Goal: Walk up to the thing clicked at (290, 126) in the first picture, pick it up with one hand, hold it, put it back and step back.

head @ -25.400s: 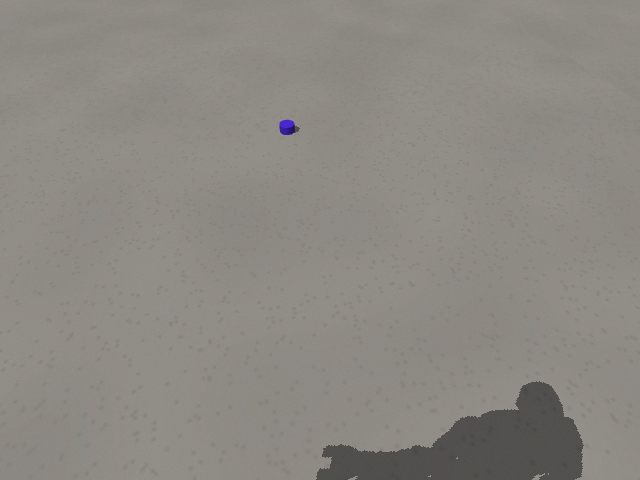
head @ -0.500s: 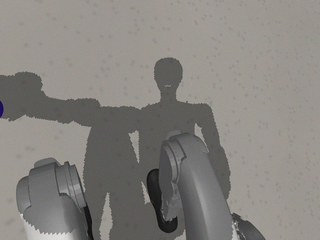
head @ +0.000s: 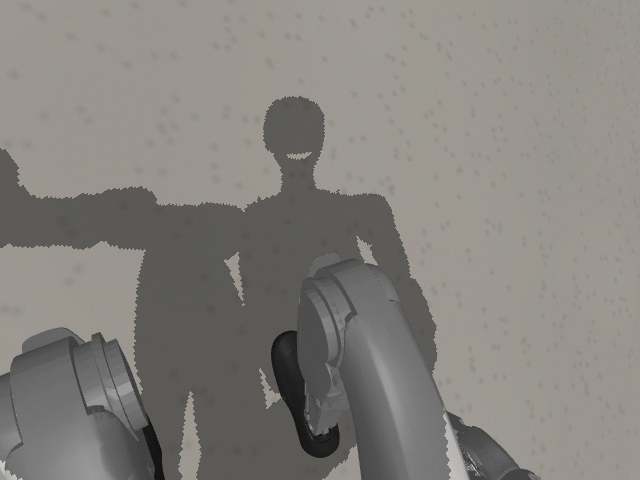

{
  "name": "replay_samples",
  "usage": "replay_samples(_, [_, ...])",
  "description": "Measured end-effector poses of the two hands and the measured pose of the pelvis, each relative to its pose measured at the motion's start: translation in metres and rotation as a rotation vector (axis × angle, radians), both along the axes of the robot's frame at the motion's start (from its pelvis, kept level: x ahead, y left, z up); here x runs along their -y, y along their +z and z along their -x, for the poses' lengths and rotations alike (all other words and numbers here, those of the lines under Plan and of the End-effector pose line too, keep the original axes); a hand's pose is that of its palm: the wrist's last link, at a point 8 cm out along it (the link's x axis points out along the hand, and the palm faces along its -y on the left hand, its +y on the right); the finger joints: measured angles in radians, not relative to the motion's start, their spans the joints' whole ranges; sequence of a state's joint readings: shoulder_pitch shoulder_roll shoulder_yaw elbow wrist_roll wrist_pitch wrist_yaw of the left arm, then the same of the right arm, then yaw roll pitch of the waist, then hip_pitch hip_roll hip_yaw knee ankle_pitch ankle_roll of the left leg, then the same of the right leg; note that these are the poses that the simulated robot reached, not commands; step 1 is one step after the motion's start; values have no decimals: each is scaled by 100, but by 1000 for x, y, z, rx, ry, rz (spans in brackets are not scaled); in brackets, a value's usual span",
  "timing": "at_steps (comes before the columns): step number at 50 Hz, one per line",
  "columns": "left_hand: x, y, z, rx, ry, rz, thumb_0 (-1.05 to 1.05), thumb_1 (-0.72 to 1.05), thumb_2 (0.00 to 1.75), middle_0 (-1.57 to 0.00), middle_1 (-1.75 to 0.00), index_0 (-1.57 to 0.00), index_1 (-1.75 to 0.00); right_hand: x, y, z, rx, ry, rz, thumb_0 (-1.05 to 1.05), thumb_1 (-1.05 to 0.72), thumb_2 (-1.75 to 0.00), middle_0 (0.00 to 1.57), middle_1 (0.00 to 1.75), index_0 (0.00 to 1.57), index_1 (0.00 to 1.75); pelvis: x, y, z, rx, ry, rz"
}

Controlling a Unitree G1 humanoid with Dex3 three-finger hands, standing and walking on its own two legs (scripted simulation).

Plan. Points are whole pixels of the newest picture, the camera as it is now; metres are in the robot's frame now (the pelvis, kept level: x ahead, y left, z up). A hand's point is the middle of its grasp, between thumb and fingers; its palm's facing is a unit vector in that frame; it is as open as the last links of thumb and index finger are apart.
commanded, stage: rest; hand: left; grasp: from above
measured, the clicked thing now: out of the picture +0.45 +0.35 -0.25
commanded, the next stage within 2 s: open in 0.78 s
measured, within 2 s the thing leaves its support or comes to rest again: rests again in 0.50 s
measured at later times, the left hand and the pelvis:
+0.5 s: hand out of the picture +0.44 +0.35 -0.24, palm faces -0.43 -0.14 -0.89, open 10.6 cm; pelvis +0.00 +0.00 +0.00, yaw -2 degrees
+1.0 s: hand out of the picture +0.44 +0.35 -0.24, palm faces -0.45 -0.16 -0.88, open 10.6 cm; pelvis +0.00 +0.01 +0.00, yaw -2 degrees
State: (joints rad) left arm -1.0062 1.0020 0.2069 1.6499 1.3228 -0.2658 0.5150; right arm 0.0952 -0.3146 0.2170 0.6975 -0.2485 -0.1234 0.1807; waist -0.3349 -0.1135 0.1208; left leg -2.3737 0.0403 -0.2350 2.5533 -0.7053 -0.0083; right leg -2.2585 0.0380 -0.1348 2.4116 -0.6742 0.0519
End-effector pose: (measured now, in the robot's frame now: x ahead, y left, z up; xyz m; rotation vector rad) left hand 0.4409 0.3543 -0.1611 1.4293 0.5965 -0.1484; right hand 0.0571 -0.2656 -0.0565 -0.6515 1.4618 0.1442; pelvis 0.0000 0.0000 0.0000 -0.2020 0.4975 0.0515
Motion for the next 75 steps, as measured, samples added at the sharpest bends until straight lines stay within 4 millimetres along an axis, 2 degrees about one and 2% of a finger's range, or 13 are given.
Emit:
replay_samples(8, [-5, -7, 2, -9, -4, -6, 0, -6, 53, -64, -69, -62, -63, 0, 5, 3, -4, 29, 13, 0, -90, -89, 20, 30, 20, 30, -2, -3, 2, 18, -5, 10])
replay_samples(29, [6, -19, -5, 17, -24, -20, 0, -6, 52, -65, -67, -63, -61, -16, 6, -8, 16, 102, -47, 0, -91, -89, 20, 30, 20, 30, -5, -4, 1, 29, -15, 31])
replay_samples(38, [5, -24, -5, 6, 21, -2, 0, -5, 52, -65, -66, -63, -61, -16, 8, -2, 7, 103, -55, 0, -91, -89, 20, 30, 20, 30, -5, -3, 2, 35, -18, 32])
replay_samples(48, [3, -24, -5, -2, -8, 1, 0, -5, 53, -64, -67, -62, -62, -14, 14, 8, -24, 99, -30, 0, -91, -89, 20, 30, 20, 30, -5, -2, 4, 45, -21, 38])
replay_samples(56, [3, -26, -2, 1, -25, 5, 0, -6, 60, -50, -73, -50, -69, -16, 16, 8, -18, 116, -30, 0, -90, -89, 20, 30, 20, 30, -6, -3, 5, 54, -22, 42])
replay_samples(67, [4, -24, -8, 25, -17, -9, 0, -30, 80, -26, -87, -26, -86, -18, 16, -1, 3, 139, -44, 0, -90, -89, 20, 30, 20, 30, -6, -2, 4, 49, -24, 46])
replay_samples(75, [3, -26, -9, 8, 0, -14, 0, -44, 92, -14, -97, -14, -96, -17, 15, -1, -1, 134, -54, 0, -90, -89, 20, 30, 20, 30, -6, -1, 4, 45, -24, 44])
